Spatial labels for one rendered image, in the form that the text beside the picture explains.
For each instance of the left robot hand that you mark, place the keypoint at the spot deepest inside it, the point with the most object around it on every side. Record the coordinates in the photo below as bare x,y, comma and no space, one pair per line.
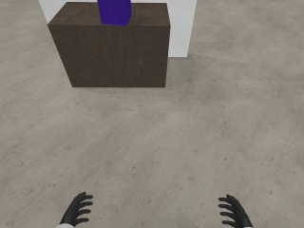
72,212

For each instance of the pedestal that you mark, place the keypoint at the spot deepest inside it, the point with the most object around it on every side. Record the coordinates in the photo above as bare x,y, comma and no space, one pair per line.
104,55

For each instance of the right robot hand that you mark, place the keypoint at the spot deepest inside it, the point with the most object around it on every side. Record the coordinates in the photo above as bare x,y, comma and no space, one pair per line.
241,219

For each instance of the carton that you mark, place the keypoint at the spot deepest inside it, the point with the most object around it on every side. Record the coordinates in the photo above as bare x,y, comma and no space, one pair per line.
115,12

